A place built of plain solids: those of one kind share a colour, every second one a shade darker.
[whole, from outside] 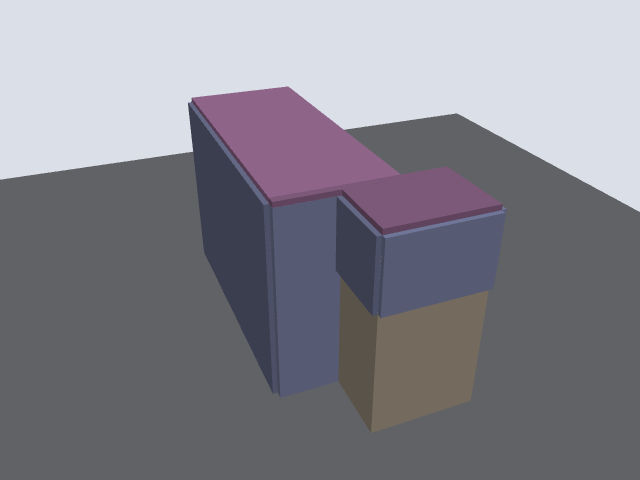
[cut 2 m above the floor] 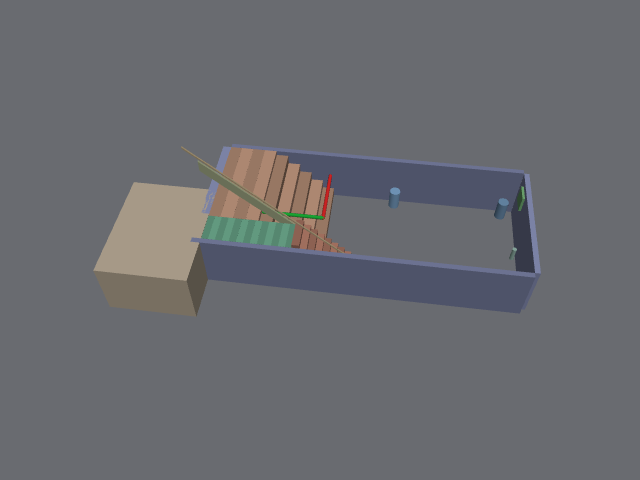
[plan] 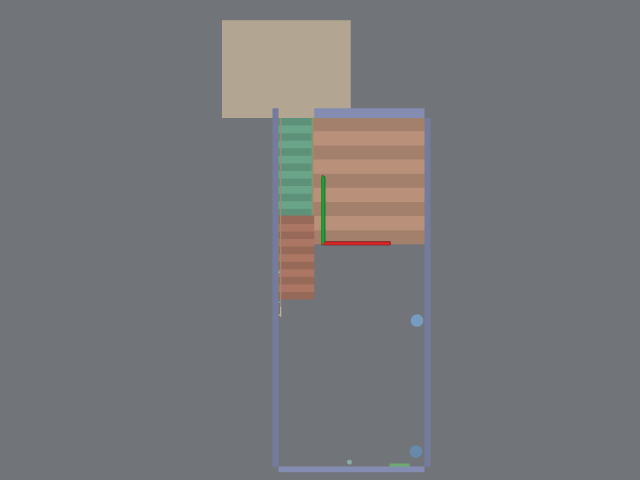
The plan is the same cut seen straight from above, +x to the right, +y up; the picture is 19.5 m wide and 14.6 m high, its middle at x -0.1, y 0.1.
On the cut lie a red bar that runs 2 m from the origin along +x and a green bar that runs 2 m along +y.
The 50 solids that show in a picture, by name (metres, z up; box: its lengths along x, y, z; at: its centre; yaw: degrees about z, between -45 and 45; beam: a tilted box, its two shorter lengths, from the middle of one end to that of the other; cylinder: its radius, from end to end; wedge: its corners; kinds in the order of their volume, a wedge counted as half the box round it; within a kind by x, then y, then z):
{
 "floor_1": {"box": [3.92, 2.98, 5.17], "at": [-1.12, 5.3, 2.29]},
 "wall_1": {"box": [0.18, 2.68, 2.68], "at": [-3.17, 5.45, 6.21]},
 "wall_2": {"box": [0.18, 10.9, 7.6], "at": [-1.45, -1.34, 3.75]},
 "wall_3": {"box": [3.92, 0.18, 2.68], "at": [-1.12, 6.88, 6.21]},
 "wall_4": {"box": [4.44, 0.18, 7.6], "at": [0.86, -6.88, 3.75]},
 "wall_5": {"box": [0.18, 2.68, 2.68], "at": [0.93, 5.45, 6.21]},
 "wall_6": {"box": [3.36, 0.3, 7.6], "at": [1.4, 3.96, 3.75]},
 "wall_7": {"box": [0.18, 10.6, 7.6], "at": [3.17, -1.49, 3.75]},
 "mass_1": {"box": [3.44, 0.43, 0.41], "at": [1.36, 0.19, 0.16]},
 "mass_2": {"box": [3.44, 0.43, 0.78], "at": [1.36, 0.61, 0.34]},
 "mass_3": {"box": [3.44, 0.43, 1.14], "at": [1.36, 1.04, 0.52]},
 "mass_4": {"box": [3.44, 0.43, 1.51], "at": [1.36, 1.47, 0.7]},
 "mass_5": {"box": [3.44, 0.43, 1.87], "at": [1.36, 1.9, 0.89]},
 "mass_6": {"box": [3.44, 0.43, 2.23], "at": [1.36, 2.33, 1.07]},
 "mass_7": {"box": [3.44, 0.43, 2.6], "at": [1.36, 2.76, 1.25]},
 "mass_8": {"box": [3.44, 0.43, 2.96], "at": [1.36, 3.19, 1.43]},
 "mass_9": {"box": [3.44, 0.41, 3.33], "at": [1.36, 3.61, 1.61]},
 "roof_1": {"box": [3.92, 2.68, 0.2], "at": [-1.12, 5.45, 7.65]},
 "roof_2": {"box": [6.16, 0.3, 0.2], "at": [0.0, 3.96, 7.65]},
 "roof_3": {"box": [4.44, 10.6, 0.2], "at": [0.86, -1.49, 7.65]},
 "under_1": {"box": [1.0, 0.23, 2.18], "at": [-0.86, 0.94, 1.04]},
 "under_2": {"box": [1.0, 0.23, 2.38], "at": [-0.86, 1.17, 1.14]},
 "under_3": {"box": [1.0, 0.23, 2.57], "at": [-0.86, 1.4, 1.24]},
 "under_4": {"box": [1.0, 0.23, 2.77], "at": [-0.86, 1.63, 1.33]},
 "under_5": {"box": [1.0, 0.23, 2.96], "at": [-0.86, 1.86, 1.43]},
 "under_6": {"box": [1.0, 0.23, 3.16], "at": [-0.86, 2.09, 1.53]},
 "under_7": {"box": [1.0, 0.23, 3.35], "at": [-0.86, 2.32, 1.63]},
 "under_8": {"box": [1.0, 0.23, 3.55], "at": [-0.86, 2.55, 1.72]},
 "under_9": {"box": [1.0, 0.23, 3.74], "at": [-0.86, 2.78, 1.82]},
 "under_10": {"box": [1.0, 0.23, 3.94], "at": [-0.86, 3.01, 1.92]},
 "under_11": {"box": [1.0, 0.23, 4.13], "at": [-0.86, 3.24, 2.02]},
 "under_12": {"box": [1.0, 0.23, 4.33], "at": [-0.86, 3.47, 2.11]},
 "under_13": {"box": [1.0, 0.23, 4.52], "at": [-0.86, 3.69, 2.21]},
 "string_1": {"wedge": [[-0.36, -1.03, -0.05], [-0.36, -1.03, 0.34], [-0.36, 3.81, 4.05], [-0.36, 3.81, 4.44], [-0.3, -1.03, -0.05], [-0.3, -1.03, 0.34], [-0.3, 3.81, 4.05], [-0.3, 3.81, 4.44]]},
 "guard_rail_1": {"wedge": [[-1.32, -1.94, 0.93], [-1.32, -1.94, 0.99], [-1.32, 3.81, 5.8], [-1.32, 3.81, 5.86], [-1.28, -1.94, 0.93], [-1.28, -1.94, 0.99], [-1.28, 3.81, 5.8], [-1.28, 3.81, 5.86]]},
 "tread_1": {"wedge": [[-1.36, -1.71, -0.05], [-1.36, -1.71, 0.19], [-1.36, -1.46, -0.05], [-1.36, -1.46, 0.19], [-0.28, -1.71, -0.05], [-0.28, -1.71, 0.19], [-0.28, -1.46, -0.05], [-0.28, -1.46, 0.19]]},
 "tread_2": {"wedge": [[-1.36, -1.48, 0.18], [-1.36, -1.48, 0.39], [-1.36, -1.23, 0.18], [-1.36, -1.23, 0.39], [-0.28, -1.48, 0.18], [-0.28, -1.48, 0.39], [-0.28, -1.23, 0.18], [-0.28, -1.23, 0.39]]},
 "tread_3": {"wedge": [[-1.36, -1.25, 0.38], [-1.36, -1.25, 0.58], [-1.36, -1.0, 0.38], [-1.36, -1.0, 0.58], [-0.28, -1.25, 0.38], [-0.28, -1.25, 0.58], [-0.28, -0.99, 0.38], [-0.28, -0.99, 0.58]]},
 "tread_4": {"wedge": [[-1.36, -1.02, 0.57], [-1.36, -1.02, 0.78], [-1.36, -0.77, 0.57], [-1.36, -0.77, 0.78], [-0.28, -1.02, 0.57], [-0.28, -1.02, 0.78], [-0.28, -0.77, 0.57], [-0.28, -0.77, 0.77]]},
 "tread_5": {"wedge": [[-1.36, -0.79, 0.76], [-1.36, -0.79, 0.97], [-1.36, -0.54, 0.76], [-1.36, -0.54, 0.97], [-0.28, -0.79, 0.76], [-0.28, -0.79, 0.97], [-0.28, -0.54, 0.76], [-0.28, -0.54, 0.97]]},
 "tread_6": {"wedge": [[-1.36, -0.56, 0.96], [-1.36, -0.56, 1.17], [-1.36, -0.31, 0.96], [-1.36, -0.31, 1.17], [-0.28, -0.56, 0.96], [-0.28, -0.56, 1.16], [-0.28, -0.31, 0.96], [-0.28, -0.31, 1.16]]},
 "tread_7": {"wedge": [[-1.36, -0.33, 1.15], [-1.36, -0.33, 1.36], [-1.36, -0.08, 1.15], [-1.36, -0.08, 1.36], [-0.28, -0.33, 1.15], [-0.28, -0.33, 1.36], [-0.28, -0.08, 1.15], [-0.28, -0.08, 1.36]]},
 "tread_8": {"wedge": [[-1.36, -0.1, 1.35], [-1.36, -0.1, 1.56], [-1.36, 0.15, 1.35], [-1.36, 0.15, 1.56], [-0.28, -0.1, 1.35], [-0.28, -0.1, 1.55], [-0.28, 0.15, 1.35], [-0.28, 0.15, 1.55]]},
 "tread_9": {"wedge": [[-1.36, 0.13, 1.54], [-1.36, 0.13, 1.75], [-1.36, 0.38, 1.54], [-1.36, 0.38, 1.75], [-0.28, 0.13, 1.54], [-0.28, 0.13, 1.75], [-0.28, 0.38, 1.54], [-0.28, 0.38, 1.75]]},
 "tread_10": {"wedge": [[-1.36, 0.36, 1.74], [-1.36, 0.36, 1.95], [-1.36, 0.61, 1.74], [-1.36, 0.61, 1.95], [-0.28, 0.36, 1.74], [-0.28, 0.36, 1.95], [-0.28, 0.61, 1.74], [-0.28, 0.61, 1.94]]},
 "tread_11": {"wedge": [[-1.36, 0.59, 1.93], [-1.36, 0.59, 2.14], [-1.36, 0.84, 1.93], [-1.36, 0.84, 2.14], [-0.28, 0.59, 1.93], [-0.28, 0.59, 2.14], [-0.28, 0.84, 1.93], [-0.28, 0.84, 2.14]]},
 "bin_1": {"cylinder": 0.19, "from": [2.82, -6.33, 0.0], "to": [2.82, -6.33, 0.75]},
 "bin_2": {"cylinder": 0.19, "from": [2.85, -2.35, 0.0], "to": [2.85, -2.35, 0.75]},
 "cabinet_1": {"box": [0.61, 0.09, 0.62], "at": [2.32, -6.74, 1.5]},
 "extinguisher_1": {"cylinder": 0.07, "from": [0.79, -6.66, 0.0], "to": [0.79, -6.66, 0.52]}
}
